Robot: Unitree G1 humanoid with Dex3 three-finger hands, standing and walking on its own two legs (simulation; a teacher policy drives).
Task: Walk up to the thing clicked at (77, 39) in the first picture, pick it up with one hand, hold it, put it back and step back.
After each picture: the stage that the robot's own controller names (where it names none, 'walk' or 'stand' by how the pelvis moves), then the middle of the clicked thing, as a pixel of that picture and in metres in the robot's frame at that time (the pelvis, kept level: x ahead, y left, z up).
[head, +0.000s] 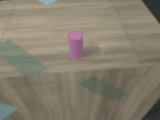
stand; (75, 45) +0.56 +0.04 +0.01
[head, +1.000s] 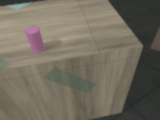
walk; (35, 40) +0.62 +0.20 +0.04
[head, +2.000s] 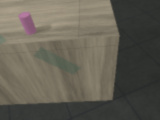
walk; (27, 23) +0.79 +0.37 +0.01
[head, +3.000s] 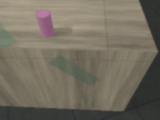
walk; (45, 24) +0.65 +0.22 +0.03
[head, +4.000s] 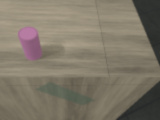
stand; (31, 44) +0.47 +0.21 +0.03
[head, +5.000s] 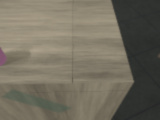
walk; out of the picture +0.45 +0.34 +0.05
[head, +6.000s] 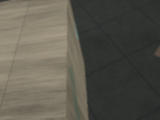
walk; out of the picture +0.38 +0.55 +0.08
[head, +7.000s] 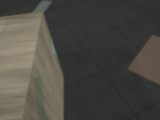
walk; out of the picture +0.40 +0.72 +0.04
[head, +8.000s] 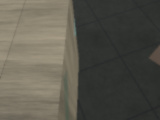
walk; out of the picture +0.30 +0.62 +0.04
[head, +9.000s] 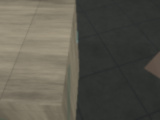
walk; out of the picture +0.42 +0.60 +0.03
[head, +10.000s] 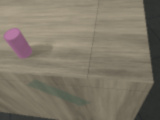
walk; (18, 44) +0.51 +0.29 +0.05
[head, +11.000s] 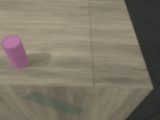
stand; (15, 52) +0.45 +0.26 +0.03
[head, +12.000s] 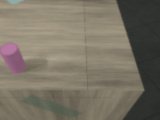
stand; (13, 58) +0.46 +0.29 +0.01
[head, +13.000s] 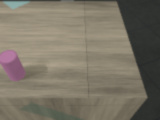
stand; (12, 66) +0.43 +0.28 +0.01
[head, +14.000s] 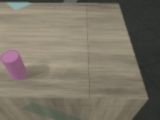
stand; (15, 65) +0.43 +0.28 +0.01
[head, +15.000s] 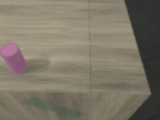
rise first; (14, 59) +0.44 +0.28 +0.01
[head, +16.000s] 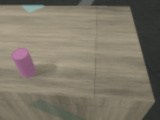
rise first; (24, 63) +0.44 +0.28 +0.01
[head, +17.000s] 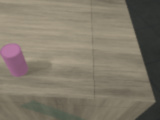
go down; (15, 60) +0.43 +0.25 +0.02
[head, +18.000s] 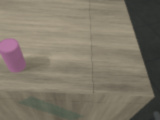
go down; (13, 56) +0.44 +0.26 +0.04
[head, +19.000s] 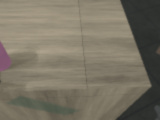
close in; out of the picture +0.43 +0.28 +0.06
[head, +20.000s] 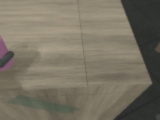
close; out of the picture +0.43 +0.27 +0.07
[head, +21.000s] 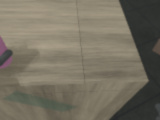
close; out of the picture +0.43 +0.26 +0.07
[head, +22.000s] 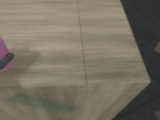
close; out of the picture +0.42 +0.26 +0.07
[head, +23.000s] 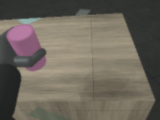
lift; (28, 49) +0.33 +0.16 +0.24
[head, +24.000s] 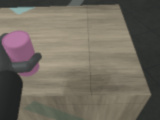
hold; (22, 54) +0.34 +0.18 +0.19
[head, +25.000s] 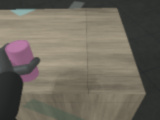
hold; (23, 61) +0.35 +0.20 +0.15
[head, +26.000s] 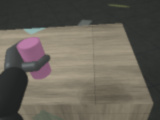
hold; (35, 58) +0.33 +0.16 +0.21
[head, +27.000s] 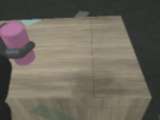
crouch; (19, 44) +0.37 +0.20 +0.23
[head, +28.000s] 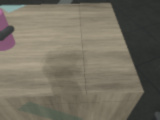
lower; out of the picture +0.45 +0.25 +0.19
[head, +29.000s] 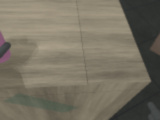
lower; out of the picture +0.45 +0.27 +0.07
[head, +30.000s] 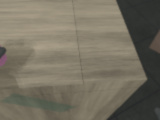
lower; out of the picture +0.44 +0.27 +0.07
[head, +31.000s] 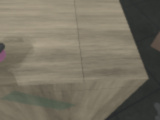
lower; out of the picture +0.45 +0.28 +0.07
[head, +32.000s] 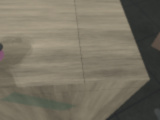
lower; out of the picture +0.45 +0.28 +0.08
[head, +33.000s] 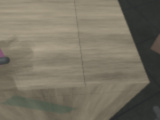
open; out of the picture +0.44 +0.28 +0.07
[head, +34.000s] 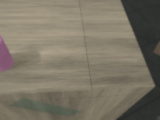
sink last; out of the picture +0.43 +0.27 +0.06
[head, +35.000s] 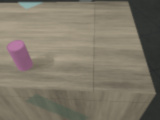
sink last; (20, 56) +0.46 +0.29 +0.05
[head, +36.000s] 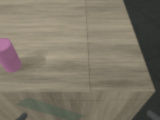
stand; (7, 56) +0.44 +0.29 +0.06
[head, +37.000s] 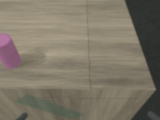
stand; (7, 51) +0.44 +0.29 +0.07
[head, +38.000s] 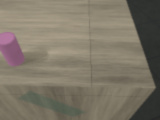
stand; (11, 49) +0.45 +0.28 +0.07
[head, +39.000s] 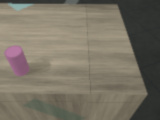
stand; (17, 61) +0.46 +0.28 +0.01
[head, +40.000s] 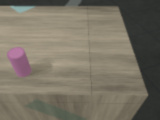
stand; (20, 62) +0.46 +0.28 +0.01
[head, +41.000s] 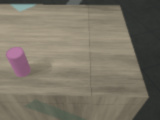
stand; (19, 62) +0.44 +0.30 +0.01
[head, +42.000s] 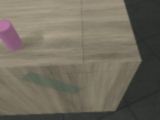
walk; (9, 36) +0.53 +0.32 +0.03
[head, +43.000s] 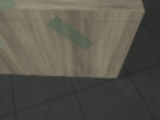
walk; out of the picture +0.87 +0.21 +0.03
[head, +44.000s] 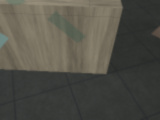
stand; out of the picture +1.10 +0.25 +0.02
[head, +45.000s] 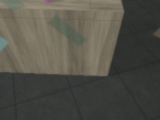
stand; out of the picture +1.07 +0.24 +0.00
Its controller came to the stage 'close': yes
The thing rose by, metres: 0.25
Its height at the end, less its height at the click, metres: +0.00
